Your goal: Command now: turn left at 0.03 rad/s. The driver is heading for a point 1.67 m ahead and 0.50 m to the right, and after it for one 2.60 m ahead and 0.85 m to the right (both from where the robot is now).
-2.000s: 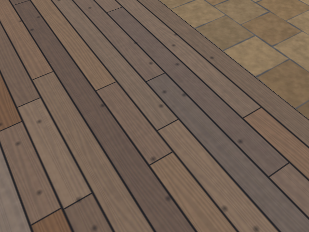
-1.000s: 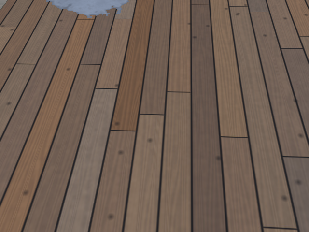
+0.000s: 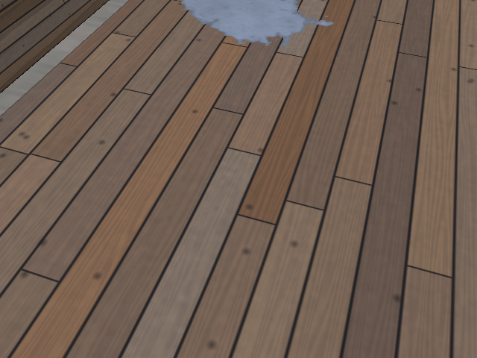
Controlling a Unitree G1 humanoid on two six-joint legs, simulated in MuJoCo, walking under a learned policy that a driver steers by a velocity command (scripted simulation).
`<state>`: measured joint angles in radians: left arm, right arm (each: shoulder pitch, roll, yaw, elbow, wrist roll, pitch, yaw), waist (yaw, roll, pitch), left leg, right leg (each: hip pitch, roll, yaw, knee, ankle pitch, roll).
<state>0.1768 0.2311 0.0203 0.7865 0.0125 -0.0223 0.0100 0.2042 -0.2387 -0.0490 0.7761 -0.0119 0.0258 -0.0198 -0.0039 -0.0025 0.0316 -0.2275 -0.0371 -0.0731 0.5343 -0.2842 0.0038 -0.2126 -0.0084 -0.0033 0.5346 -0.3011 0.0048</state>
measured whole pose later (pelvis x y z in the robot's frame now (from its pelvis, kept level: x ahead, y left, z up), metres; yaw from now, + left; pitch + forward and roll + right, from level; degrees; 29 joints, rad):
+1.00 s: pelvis +0.00 -0.02 +0.00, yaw +0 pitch -1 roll +0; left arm 0.25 0.22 0.01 1.04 -0.01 -0.01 0.03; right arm 0.24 -0.21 -0.03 1.10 0.01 0.01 -0.05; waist 0.00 0.00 0.02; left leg -0.22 0.00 -0.06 0.56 -0.36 0.00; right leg -0.18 0.03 -0.01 0.50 -0.30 -0.04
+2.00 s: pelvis +0.45 -0.02 +0.01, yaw -9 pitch +1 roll -1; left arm 0.35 0.25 0.05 0.93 -0.01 -0.08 0.00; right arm 0.04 -0.28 -0.05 0.83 -0.01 -0.11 -0.02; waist 0.08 0.03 0.02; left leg -0.65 0.10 -0.10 0.69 -0.02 -0.03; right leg -0.12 0.11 0.07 0.27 -0.17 -0.08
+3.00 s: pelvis +0.93 -0.22 +0.01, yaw -41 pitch +1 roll +0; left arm 0.32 0.26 0.06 0.74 0.00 -0.06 -0.01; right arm 0.12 -0.31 -0.05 0.75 0.00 -0.09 0.01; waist 0.04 0.05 0.03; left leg -0.70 0.13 -0.05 0.82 -0.02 -0.04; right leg -0.12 0.11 0.04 0.28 -0.19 -0.10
